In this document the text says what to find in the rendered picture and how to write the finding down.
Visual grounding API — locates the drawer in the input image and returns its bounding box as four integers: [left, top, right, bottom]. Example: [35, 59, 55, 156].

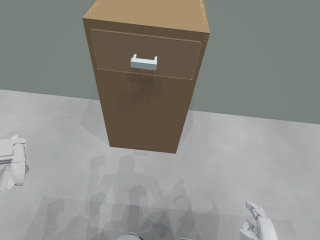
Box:
[91, 28, 201, 79]

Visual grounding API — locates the robot left hand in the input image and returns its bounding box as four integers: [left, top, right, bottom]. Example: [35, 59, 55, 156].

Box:
[0, 135, 30, 191]

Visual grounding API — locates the cabinet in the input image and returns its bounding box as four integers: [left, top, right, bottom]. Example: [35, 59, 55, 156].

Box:
[82, 0, 210, 154]

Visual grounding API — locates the robot left shin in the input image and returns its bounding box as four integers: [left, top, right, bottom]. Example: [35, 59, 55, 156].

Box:
[127, 232, 140, 239]

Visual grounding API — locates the robot right hand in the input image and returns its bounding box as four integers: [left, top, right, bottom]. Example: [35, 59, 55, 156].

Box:
[239, 200, 279, 240]

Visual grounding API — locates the handle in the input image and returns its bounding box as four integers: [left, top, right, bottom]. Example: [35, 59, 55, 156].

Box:
[130, 54, 157, 70]

